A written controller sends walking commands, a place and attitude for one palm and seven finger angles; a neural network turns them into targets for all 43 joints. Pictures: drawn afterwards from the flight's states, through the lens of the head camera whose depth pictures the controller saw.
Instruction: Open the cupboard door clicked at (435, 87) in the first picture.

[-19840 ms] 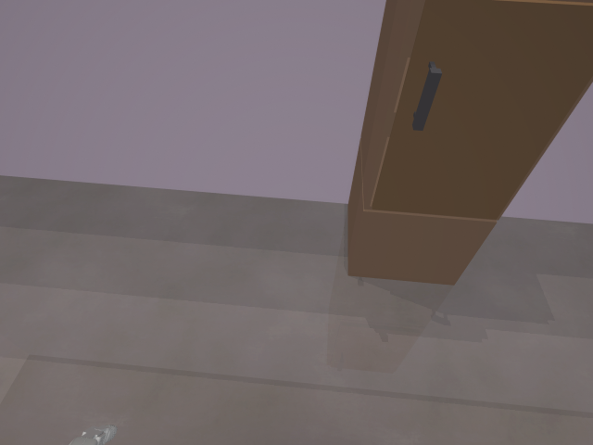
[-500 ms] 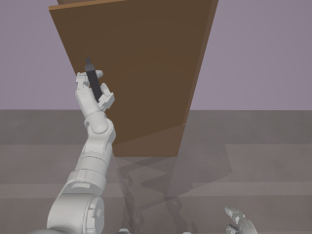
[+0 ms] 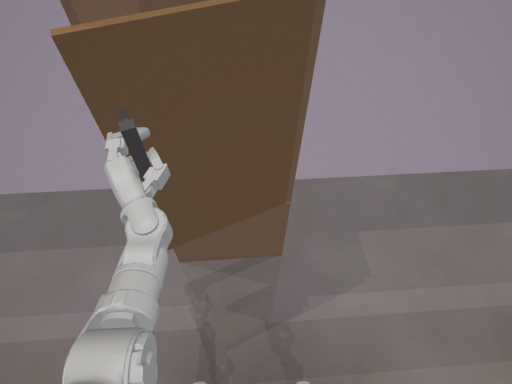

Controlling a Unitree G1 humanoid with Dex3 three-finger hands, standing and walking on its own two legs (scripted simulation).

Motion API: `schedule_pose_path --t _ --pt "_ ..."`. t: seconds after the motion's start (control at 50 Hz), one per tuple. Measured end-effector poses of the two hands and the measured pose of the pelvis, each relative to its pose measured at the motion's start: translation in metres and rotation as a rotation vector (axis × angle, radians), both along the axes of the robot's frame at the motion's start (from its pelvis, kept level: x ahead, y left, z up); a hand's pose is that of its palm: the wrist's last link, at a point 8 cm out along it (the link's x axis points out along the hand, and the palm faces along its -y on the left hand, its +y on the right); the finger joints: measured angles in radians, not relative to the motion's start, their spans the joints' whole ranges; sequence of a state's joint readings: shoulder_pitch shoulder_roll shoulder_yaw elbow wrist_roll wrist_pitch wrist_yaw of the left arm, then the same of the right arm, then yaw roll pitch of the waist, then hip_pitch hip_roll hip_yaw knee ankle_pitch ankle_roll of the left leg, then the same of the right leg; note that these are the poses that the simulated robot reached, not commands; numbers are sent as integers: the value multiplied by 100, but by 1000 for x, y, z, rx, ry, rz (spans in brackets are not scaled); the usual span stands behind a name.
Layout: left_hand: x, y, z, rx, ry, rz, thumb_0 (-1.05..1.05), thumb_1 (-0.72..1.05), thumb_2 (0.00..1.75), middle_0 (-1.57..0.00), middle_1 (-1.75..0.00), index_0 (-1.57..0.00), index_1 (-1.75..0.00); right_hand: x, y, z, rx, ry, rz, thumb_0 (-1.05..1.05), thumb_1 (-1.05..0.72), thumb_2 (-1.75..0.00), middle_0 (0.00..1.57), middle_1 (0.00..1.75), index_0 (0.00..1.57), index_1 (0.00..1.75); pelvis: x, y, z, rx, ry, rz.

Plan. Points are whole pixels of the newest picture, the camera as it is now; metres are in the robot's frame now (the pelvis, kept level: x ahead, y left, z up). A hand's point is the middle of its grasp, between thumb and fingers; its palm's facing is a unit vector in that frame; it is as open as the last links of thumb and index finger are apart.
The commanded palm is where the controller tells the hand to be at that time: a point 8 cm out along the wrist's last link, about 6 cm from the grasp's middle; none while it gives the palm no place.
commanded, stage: pull the door open along its arc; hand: left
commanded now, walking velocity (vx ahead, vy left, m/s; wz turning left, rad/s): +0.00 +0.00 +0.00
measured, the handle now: (137, 149) +0.48 +0.19 +0.09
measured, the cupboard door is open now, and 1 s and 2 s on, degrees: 21 44 48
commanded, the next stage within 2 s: open thumb and fingers to let go in 0.36 s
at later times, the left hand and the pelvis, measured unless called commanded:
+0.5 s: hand (217, 221) +0.33 +0.05 +0.09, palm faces +0.34 -0.94 -0.04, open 6.1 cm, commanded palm +0.29 +0.09 +0.09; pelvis +0.02 -0.01 +0.00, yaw +3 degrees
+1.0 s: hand (212, 215) +0.34 +0.06 +0.09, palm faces +0.41 -0.91 -0.02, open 12.5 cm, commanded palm +0.29 +0.10 +0.09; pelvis +0.01 -0.02 +0.01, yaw +3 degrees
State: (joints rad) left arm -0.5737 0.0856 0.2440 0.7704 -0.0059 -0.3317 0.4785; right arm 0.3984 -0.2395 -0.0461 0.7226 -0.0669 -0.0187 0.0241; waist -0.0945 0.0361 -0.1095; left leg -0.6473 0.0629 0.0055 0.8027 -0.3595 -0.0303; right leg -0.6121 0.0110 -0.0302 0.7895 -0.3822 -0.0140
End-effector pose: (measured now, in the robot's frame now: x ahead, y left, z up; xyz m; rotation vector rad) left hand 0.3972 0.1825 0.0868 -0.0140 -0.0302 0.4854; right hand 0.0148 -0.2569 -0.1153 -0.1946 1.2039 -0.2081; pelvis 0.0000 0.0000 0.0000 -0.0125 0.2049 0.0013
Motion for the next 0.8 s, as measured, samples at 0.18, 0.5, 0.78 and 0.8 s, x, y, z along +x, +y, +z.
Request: schedule_pose_path --t 0.18,0.5,0.78,0.8 --pt "-48 -30 0 -20 -5 -54 1 71 74 -33 -135 -33 -131 64 18 9 50 -165 71 1 -91 -90 20 30 20 29 10 6 5 2 -49 -1" --pt "-103 -90 8 34 65 -142 2 67 76 -35 -132 -35 -134 217 73 50 149 -497 292 1 -91 -90 20 30 20 29 15 -5 3 10 -127 51" --pt "-95 -84 8 24 74 -63 1 30 65 -38 -129 -41 -129 170 36 23 101 -331 233 1 -91 -90 20 30 21 30 11 -21 3 23 -115 60" --pt "-95 -84 8 23 73 -64 1 25 63 -38 -128 -41 -128 163 32 20 94 -315 222 1 -91 -90 20 30 21 30 11 -21 3 24 -115 58"
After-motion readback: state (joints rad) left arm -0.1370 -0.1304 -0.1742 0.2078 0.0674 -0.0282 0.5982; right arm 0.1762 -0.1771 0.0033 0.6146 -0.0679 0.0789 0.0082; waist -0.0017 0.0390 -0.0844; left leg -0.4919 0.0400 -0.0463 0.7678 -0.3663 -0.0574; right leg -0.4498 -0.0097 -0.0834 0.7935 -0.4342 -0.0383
